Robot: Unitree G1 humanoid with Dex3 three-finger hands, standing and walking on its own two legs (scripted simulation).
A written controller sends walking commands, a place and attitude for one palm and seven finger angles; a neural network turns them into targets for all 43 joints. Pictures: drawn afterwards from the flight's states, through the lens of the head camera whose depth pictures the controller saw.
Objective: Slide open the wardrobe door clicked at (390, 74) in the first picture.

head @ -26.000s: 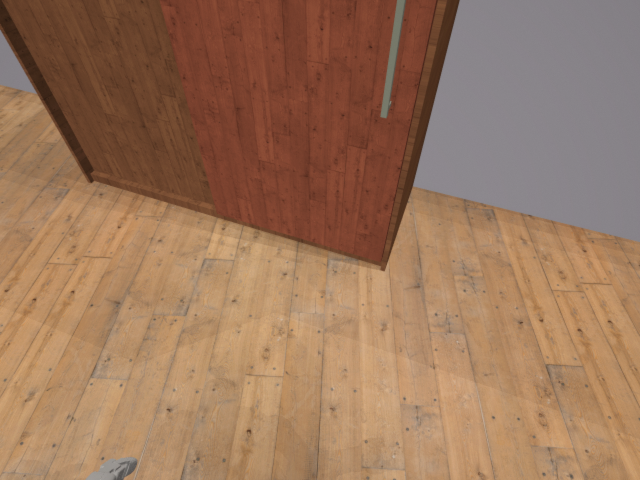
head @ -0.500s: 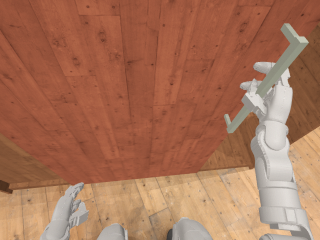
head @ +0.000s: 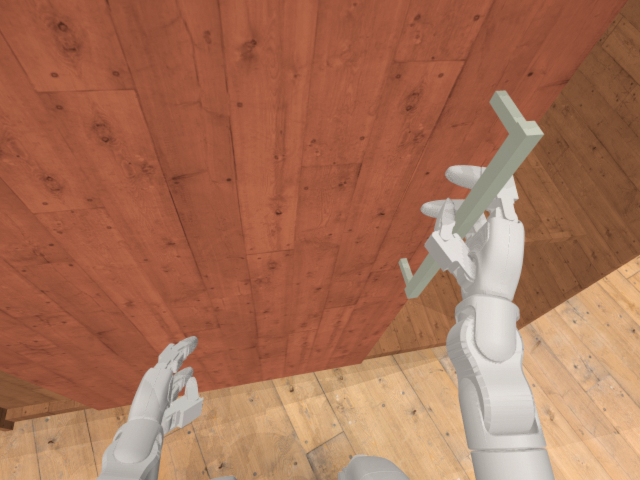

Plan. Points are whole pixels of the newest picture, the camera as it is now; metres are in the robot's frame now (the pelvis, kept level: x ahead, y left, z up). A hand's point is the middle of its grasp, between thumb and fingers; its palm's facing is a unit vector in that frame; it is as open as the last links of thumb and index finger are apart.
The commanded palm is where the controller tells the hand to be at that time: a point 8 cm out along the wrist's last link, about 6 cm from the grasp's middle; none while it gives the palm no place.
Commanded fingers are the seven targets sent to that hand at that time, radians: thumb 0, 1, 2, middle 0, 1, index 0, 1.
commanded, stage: step sideways, sliding the door along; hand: right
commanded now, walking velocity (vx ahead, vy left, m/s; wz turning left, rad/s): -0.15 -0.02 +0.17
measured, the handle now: (446, 221) +0.38 -0.16 +0.10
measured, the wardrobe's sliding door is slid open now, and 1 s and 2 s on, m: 0.48 0.63 0.63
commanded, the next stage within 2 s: stop walking and hold the door there in 0.74 s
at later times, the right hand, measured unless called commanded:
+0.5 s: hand (303, 269) +0.30 +0.01 +0.13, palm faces -0.11 +0.99 -0.04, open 5.7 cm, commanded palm +0.28 +0.03 +0.12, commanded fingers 0.00 -0.90 -0.90 0.45 1.40 0.45 1.40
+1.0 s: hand (305, 268) +0.30 +0.01 +0.13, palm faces +0.01 +0.99 -0.15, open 5.7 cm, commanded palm +0.28 -0.03 +0.11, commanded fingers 0.00 -0.90 -0.90 0.45 1.40 0.45 1.40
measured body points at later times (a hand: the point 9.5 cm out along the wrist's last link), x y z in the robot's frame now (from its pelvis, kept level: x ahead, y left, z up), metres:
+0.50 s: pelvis +0.00 +0.07 -0.01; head +0.06 +0.08 +0.43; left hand +0.21 +0.24 -0.11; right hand +0.30 -0.04 +0.13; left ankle +0.05 +0.18 -0.73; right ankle -0.02 -0.13 -0.73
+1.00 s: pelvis -0.07 +0.14 +0.02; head -0.02 +0.13 +0.46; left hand +0.07 +0.37 -0.08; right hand +0.30 -0.04 +0.14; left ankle -0.07 +0.33 -0.65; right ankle -0.05 -0.01 -0.73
